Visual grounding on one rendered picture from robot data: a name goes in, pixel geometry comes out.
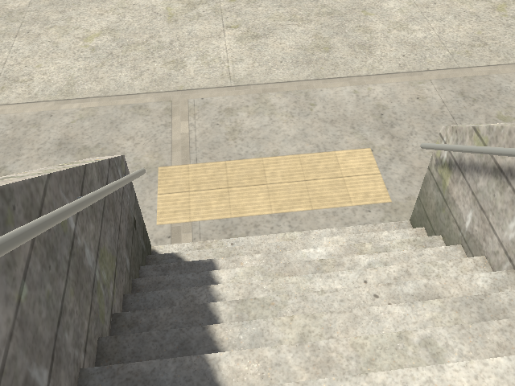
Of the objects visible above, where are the stairs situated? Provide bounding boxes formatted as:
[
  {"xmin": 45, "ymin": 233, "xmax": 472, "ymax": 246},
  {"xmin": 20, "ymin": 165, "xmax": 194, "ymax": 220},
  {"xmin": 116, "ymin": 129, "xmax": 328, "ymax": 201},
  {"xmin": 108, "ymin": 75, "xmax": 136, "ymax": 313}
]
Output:
[{"xmin": 77, "ymin": 220, "xmax": 515, "ymax": 386}]

